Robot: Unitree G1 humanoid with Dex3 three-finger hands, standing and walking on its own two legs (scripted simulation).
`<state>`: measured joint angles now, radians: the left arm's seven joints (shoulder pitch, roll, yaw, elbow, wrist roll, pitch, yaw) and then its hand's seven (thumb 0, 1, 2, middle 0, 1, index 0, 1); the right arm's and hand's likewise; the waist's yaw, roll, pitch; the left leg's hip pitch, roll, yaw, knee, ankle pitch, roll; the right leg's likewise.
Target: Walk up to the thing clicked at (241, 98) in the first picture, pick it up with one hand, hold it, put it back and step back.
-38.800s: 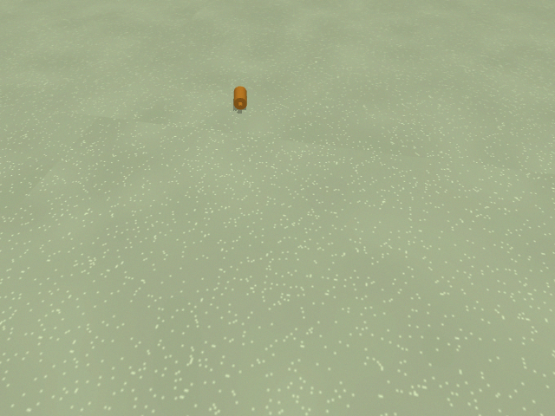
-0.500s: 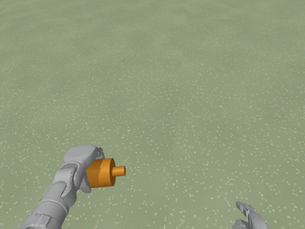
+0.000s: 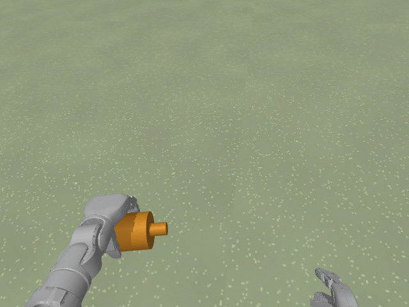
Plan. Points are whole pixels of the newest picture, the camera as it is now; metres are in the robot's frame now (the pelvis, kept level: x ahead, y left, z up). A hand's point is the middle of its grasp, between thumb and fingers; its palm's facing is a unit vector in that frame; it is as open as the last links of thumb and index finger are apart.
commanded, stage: hold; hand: left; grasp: from above
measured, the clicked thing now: (128, 231) +0.30 +0.20 -0.07
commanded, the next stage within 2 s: crouch in 0.22 s
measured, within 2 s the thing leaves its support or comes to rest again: neither
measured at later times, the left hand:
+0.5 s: hand (115, 226) +0.30 +0.22 -0.04, palm faces -0.46 -0.06 -0.89, open 10.7 cm
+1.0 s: hand (132, 245) +0.33 +0.25 -0.25, palm faces -0.43 +0.03 -0.90, open 10.7 cm
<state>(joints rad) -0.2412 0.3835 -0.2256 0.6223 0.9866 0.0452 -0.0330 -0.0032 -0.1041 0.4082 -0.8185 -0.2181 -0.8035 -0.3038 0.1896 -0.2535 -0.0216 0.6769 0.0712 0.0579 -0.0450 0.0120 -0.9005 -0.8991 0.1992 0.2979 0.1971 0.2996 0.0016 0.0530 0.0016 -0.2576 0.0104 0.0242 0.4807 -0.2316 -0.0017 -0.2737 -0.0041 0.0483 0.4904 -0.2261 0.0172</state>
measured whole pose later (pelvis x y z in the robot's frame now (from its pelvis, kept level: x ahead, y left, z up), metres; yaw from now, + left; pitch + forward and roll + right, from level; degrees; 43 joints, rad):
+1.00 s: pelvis -0.03 +0.01 -0.13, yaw +1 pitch +25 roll -2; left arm -0.57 0.41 -0.09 1.16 1.17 -0.06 0.36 0.00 -0.07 0.37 -0.75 -0.33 -0.75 -0.39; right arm 0.26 -0.28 -0.09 0.73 -0.02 0.02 0.00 0.01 -0.90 -0.90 0.20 0.30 0.20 0.30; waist -0.11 0.03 -0.18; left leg -1.25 0.02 -0.02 1.35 -0.53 0.00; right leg -1.23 0.01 0.01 1.31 -0.51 0.03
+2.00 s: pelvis -0.07 +0.00 -0.38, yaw -3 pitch +36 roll -6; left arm -0.86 0.65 0.10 1.37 1.26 -0.19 0.40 0.00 -0.09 0.45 -0.68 -0.47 -0.68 -0.51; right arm 0.17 -0.26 -0.01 0.76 -0.12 -0.06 0.13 0.00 -0.90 -0.90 0.20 0.30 0.20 0.30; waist -0.20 0.01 -0.11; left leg -2.17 0.00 -0.10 2.22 -0.69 -0.01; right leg -2.12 0.02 -0.04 2.15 -0.67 0.04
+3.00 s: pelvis -0.07 +0.00 -0.46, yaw -6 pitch +33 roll -9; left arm -0.93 0.80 0.17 1.56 1.31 -0.24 0.51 0.00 -0.11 0.46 -0.73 -0.40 -0.73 -0.44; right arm 0.12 -0.27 0.09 0.77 -0.18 -0.09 0.17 0.00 -0.90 -0.90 0.20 0.30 0.20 0.30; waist -0.26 -0.04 0.00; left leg -2.34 -0.01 -0.16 2.48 -0.71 -0.02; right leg -2.28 0.04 -0.09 2.37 -0.67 0.05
